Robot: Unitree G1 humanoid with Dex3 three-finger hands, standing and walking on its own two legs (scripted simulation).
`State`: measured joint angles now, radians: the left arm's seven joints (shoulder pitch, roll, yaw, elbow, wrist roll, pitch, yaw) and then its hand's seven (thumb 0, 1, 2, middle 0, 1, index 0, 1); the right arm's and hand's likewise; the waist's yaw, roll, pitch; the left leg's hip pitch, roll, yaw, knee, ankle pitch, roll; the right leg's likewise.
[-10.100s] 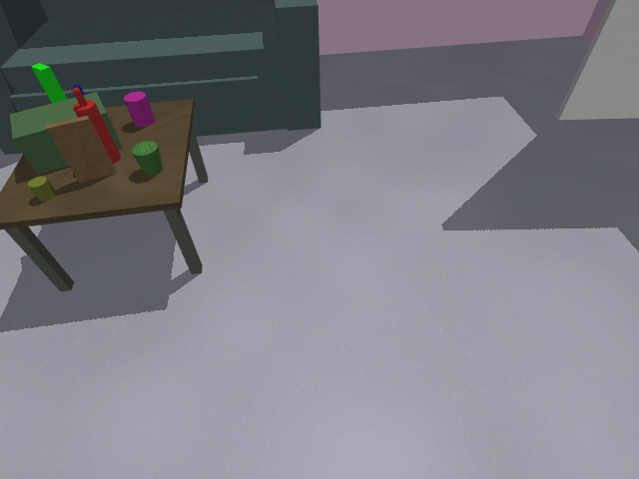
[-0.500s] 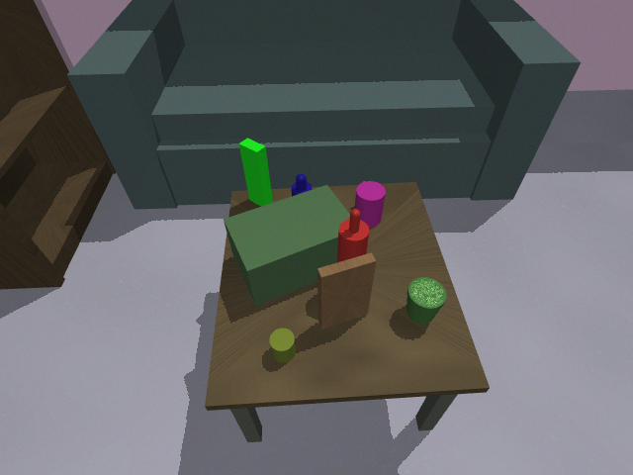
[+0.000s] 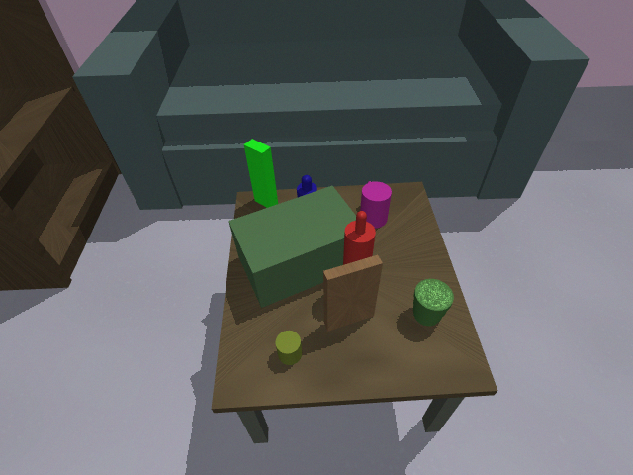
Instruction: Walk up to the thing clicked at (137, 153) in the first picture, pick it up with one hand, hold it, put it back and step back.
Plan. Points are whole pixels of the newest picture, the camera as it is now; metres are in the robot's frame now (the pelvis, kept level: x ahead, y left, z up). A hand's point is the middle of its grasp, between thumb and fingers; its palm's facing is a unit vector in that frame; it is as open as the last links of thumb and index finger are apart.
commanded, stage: stand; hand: right
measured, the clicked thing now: (430, 304) +0.55 -0.24 -0.33
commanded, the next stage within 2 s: go down in 1.92 s
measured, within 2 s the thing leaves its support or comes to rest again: neither
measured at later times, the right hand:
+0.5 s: hand out of the picture +0.08 -0.25 -0.16, palm faces -0.03 +0.94 -0.34, open 7.4 cm
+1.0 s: hand out of the picture +0.09 -0.25 -0.16, palm faces -0.04 +0.94 -0.34, open 7.4 cm
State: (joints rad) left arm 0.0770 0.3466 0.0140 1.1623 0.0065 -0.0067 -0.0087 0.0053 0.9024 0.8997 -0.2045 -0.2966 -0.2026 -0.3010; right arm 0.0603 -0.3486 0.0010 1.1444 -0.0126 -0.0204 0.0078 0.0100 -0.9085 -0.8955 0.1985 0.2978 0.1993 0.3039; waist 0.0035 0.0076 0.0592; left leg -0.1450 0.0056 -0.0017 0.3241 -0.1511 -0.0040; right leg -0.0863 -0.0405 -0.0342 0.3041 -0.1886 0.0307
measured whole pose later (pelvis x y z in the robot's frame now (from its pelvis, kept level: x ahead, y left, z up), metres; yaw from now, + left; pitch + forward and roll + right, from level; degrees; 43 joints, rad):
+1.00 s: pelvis +0.01 +0.00 +0.00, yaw +0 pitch -1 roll +0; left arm 0.10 0.35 0.01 1.14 0.01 -0.01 0.00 0.00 0.90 0.90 -0.21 -0.30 -0.20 -0.30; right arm 0.09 -0.35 0.01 1.14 -0.01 -0.01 0.01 0.01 -0.91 -0.90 0.20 0.30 0.20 0.30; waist 0.00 0.01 0.05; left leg -0.13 0.01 -0.01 0.32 -0.16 -0.01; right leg -0.07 -0.04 -0.04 0.30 -0.20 0.03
